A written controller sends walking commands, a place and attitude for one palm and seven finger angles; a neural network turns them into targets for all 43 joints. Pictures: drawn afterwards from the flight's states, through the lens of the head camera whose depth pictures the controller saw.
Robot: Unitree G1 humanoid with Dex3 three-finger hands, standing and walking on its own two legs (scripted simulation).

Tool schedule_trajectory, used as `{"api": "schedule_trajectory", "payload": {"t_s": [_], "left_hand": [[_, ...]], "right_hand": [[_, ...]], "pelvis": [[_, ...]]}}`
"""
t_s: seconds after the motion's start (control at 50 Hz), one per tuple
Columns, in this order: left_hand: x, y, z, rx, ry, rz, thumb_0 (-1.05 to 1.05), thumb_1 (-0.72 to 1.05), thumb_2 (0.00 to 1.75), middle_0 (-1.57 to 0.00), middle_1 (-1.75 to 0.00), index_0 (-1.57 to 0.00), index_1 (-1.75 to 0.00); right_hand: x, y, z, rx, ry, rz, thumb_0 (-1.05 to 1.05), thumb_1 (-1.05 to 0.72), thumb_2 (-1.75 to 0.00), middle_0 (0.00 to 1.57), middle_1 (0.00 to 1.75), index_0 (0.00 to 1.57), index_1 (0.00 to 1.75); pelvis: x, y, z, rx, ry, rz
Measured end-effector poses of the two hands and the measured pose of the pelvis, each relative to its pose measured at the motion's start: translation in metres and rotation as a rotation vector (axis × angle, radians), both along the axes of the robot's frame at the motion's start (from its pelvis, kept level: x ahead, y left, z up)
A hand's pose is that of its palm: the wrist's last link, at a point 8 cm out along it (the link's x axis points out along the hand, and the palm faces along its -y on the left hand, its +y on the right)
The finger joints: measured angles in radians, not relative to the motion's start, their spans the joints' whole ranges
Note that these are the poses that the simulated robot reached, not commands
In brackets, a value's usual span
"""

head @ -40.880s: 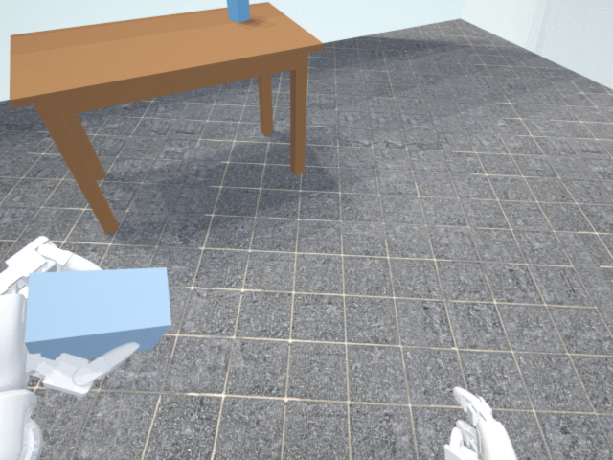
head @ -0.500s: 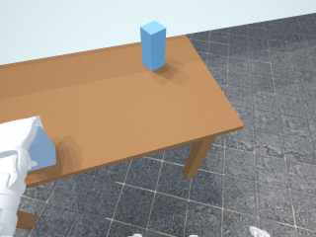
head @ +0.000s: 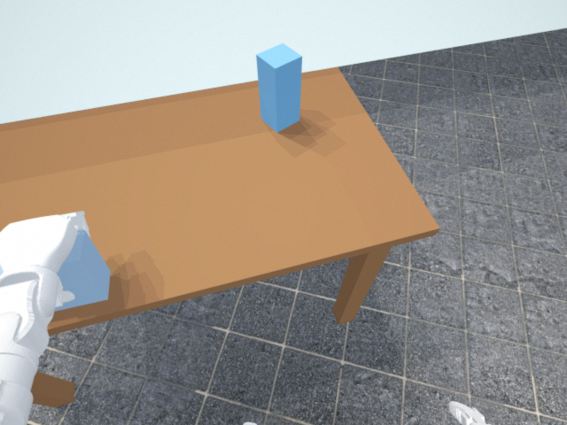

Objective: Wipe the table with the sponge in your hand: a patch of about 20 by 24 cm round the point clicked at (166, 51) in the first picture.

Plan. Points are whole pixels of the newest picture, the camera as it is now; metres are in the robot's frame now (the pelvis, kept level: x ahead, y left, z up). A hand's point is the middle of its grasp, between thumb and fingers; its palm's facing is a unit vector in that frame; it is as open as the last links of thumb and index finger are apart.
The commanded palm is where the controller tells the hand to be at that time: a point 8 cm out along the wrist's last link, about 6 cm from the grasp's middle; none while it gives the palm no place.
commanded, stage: lift the sponge slowly off the table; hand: left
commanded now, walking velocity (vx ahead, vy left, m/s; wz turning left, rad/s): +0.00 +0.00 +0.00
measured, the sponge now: (62, 280) +0.31 +0.37 -0.03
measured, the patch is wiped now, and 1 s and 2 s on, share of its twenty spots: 0.90 0.90 0.90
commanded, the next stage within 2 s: bring the sponge back beside the body in 1.32 s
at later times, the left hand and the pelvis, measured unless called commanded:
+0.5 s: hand (42, 252) +0.32 +0.36 +0.05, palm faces -0.12 +0.03 -0.99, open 10.0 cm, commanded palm +0.30 +0.36 +0.11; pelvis +0.00 -0.01 +0.01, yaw +0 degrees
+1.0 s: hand (19, 241) +0.31 +0.37 +0.08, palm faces -0.14 +0.03 -0.99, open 10.0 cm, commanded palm +0.30 +0.37 +0.15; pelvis +0.00 +0.00 +0.02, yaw +1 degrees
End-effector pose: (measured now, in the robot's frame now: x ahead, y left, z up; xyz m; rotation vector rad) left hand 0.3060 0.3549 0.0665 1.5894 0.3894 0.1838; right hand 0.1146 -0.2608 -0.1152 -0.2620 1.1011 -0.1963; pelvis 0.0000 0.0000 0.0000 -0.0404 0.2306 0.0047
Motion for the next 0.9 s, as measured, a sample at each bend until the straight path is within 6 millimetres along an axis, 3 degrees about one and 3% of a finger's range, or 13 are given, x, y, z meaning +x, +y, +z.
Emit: {"api": "schedule_trajectory", "payload": {"t_s": [0.18, 0.5, 0.74, 0.9], "left_hand": [[0.006, -0.001, 0.020, 0.010, -0.009, 0.016, -0.01, -0.52, 1.08, -0.75, -1.33, -0.75, -1.38], [-0.004, -0.001, 0.038, 0.010, -0.010, -0.012, -0.01, -0.52, 1.08, -0.75, -1.33, -0.75, -1.38], [0.001, -0.002, 0.057, 0.006, -0.020, 0.004, -0.01, -0.52, 1.08, -0.75, -1.33, -0.75, -1.38], [-0.003, 0.009, 0.063, 0.009, 0.009, 0.021, -0.01, -0.52, 1.08, -0.75, -1.33, -0.75, -1.38]], "right_hand": [[-0.001, -0.002, 0.003, 0.019, -0.013, -0.009, 0.01, -0.90, -0.90, 0.20, 0.30, 0.21, 0.30], [0.000, -0.013, 0.011, 0.001, -0.022, -0.009, 0.01, -0.90, -0.90, 0.20, 0.30, 0.21, 0.30], [0.014, -0.004, 0.015, 0.033, -0.065, -0.004, 0.01, -0.90, -0.90, 0.20, 0.30, 0.21, 0.30], [0.021, -0.001, 0.020, 0.030, -0.075, 0.016, 0.01, -0.90, -0.90, 0.20, 0.30, 0.21, 0.30]], "pelvis": [[-0.001, -0.004, 0.005, 0.006, -0.017, -0.003], [0.000, -0.008, 0.012, 0.010, -0.046, 0.003], [0.001, -0.008, 0.016, 0.014, -0.066, 0.001], [0.003, -0.007, 0.020, 0.014, -0.078, 0.005]]}}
